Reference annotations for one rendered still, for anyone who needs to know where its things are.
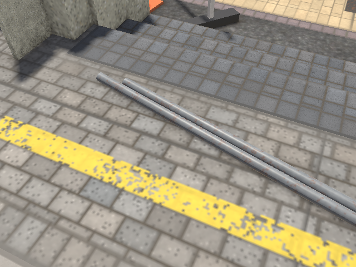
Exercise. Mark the stairs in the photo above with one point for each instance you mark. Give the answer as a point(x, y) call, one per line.
point(290, 61)

